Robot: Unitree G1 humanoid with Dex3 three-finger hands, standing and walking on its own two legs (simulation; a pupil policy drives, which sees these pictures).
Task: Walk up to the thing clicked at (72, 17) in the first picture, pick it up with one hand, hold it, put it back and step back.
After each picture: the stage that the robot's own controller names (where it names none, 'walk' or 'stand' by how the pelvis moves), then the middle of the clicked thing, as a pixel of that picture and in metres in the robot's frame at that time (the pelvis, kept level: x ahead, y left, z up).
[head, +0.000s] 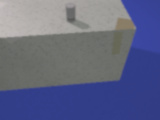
stand; (70, 13) +1.01 +0.12 -0.11
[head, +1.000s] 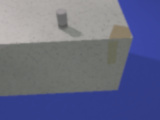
walk; (62, 19) +0.91 +0.19 -0.09
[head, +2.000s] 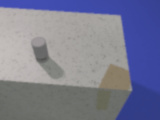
walk; (40, 50) +0.57 +0.24 -0.07
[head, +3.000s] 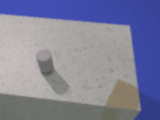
stand; (45, 63) +0.51 +0.21 -0.09
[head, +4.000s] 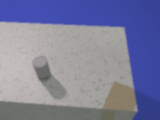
stand; (42, 69) +0.50 +0.22 -0.11
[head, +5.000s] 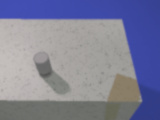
stand; (43, 65) +0.50 +0.21 -0.09
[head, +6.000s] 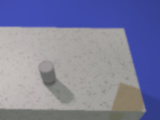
stand; (48, 74) +0.48 +0.19 -0.11
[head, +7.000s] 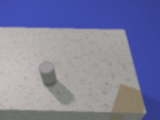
stand; (48, 75) +0.48 +0.19 -0.11
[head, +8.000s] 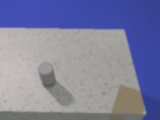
stand; (47, 76) +0.47 +0.19 -0.11
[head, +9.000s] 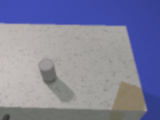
rise first; (48, 72) +0.48 +0.19 -0.11
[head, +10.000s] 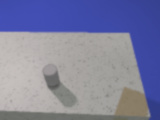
go down; (51, 77) +0.48 +0.19 -0.10
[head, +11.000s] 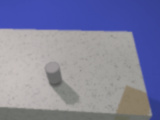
go down; (54, 75) +0.48 +0.19 -0.10
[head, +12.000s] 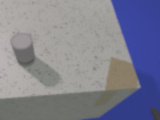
go down; (24, 50) +0.48 +0.18 -0.03
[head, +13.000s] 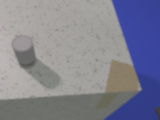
approach; (25, 53) +0.48 +0.18 -0.03
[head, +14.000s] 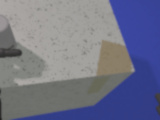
close; (1, 35) +0.50 +0.20 +0.02
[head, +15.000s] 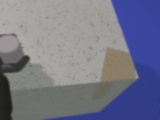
lift; (12, 54) +0.45 +0.19 +0.01
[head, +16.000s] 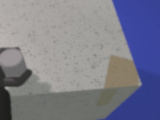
lift; (15, 68) +0.40 +0.20 +0.01
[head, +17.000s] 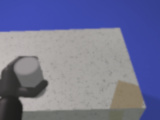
lift; (31, 78) +0.32 +0.17 +0.12
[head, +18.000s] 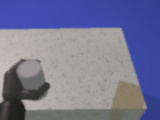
hold; (33, 81) +0.32 +0.17 +0.10
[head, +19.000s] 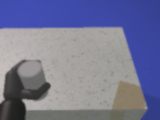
hold; (34, 81) +0.32 +0.17 +0.09
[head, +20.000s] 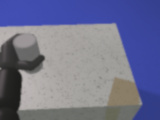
crouch; (29, 54) +0.41 +0.18 +0.12
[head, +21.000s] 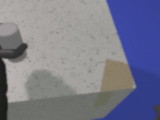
lower; (12, 43) +0.48 +0.20 +0.04
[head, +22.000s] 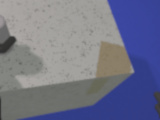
lower; out of the picture +0.50 +0.20 +0.02
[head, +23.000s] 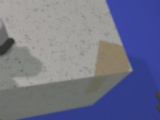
lower; out of the picture +0.50 +0.20 +0.02
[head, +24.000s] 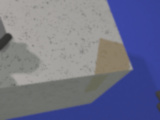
lower; out of the picture +0.51 +0.20 +0.02
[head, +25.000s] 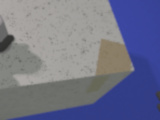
rest; out of the picture +0.51 +0.20 +0.02
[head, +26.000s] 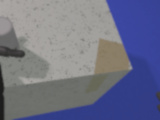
withdraw; (4, 38) +0.50 +0.18 +0.02
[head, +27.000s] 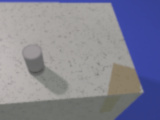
sink last; (34, 61) +0.47 +0.16 -0.03
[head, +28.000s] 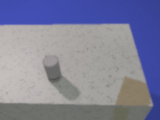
stand; (52, 69) +0.49 +0.17 -0.05
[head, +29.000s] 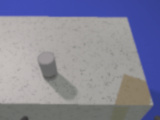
stand; (48, 67) +0.47 +0.17 -0.04
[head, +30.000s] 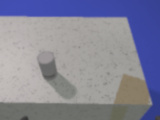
stand; (48, 66) +0.47 +0.17 -0.04
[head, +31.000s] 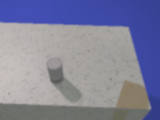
stand; (55, 71) +0.48 +0.16 -0.08
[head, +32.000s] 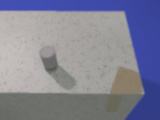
walk; (49, 59) +0.51 +0.18 -0.09
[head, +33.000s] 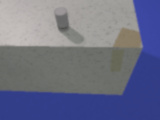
walk; (62, 20) +0.75 +0.16 -0.09
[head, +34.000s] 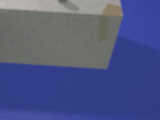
walk; out of the picture +1.09 +0.18 -0.09
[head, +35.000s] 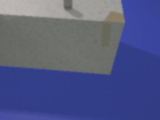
stand; (67, 1) +1.13 +0.15 -0.10
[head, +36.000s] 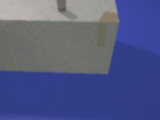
stand; (61, 3) +1.12 +0.18 -0.11
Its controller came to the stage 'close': yes
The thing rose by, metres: 0.22
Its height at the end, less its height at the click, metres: +0.00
